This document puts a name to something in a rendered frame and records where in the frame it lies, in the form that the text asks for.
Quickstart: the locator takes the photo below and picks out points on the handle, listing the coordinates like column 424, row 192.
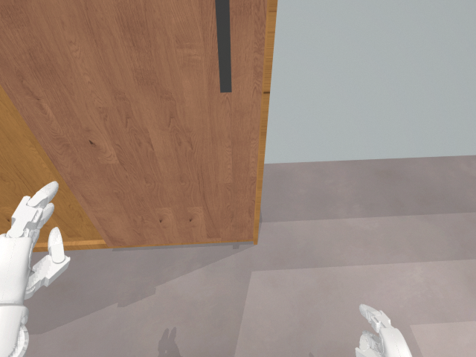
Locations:
column 224, row 44

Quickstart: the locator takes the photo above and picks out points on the right robot hand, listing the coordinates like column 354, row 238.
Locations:
column 390, row 342

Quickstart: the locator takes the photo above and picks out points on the wardrobe door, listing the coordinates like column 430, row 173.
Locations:
column 124, row 98
column 25, row 169

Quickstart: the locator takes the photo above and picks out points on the left robot forearm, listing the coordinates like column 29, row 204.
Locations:
column 14, row 336

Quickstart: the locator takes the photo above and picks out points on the left robot hand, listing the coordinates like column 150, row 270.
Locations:
column 16, row 249

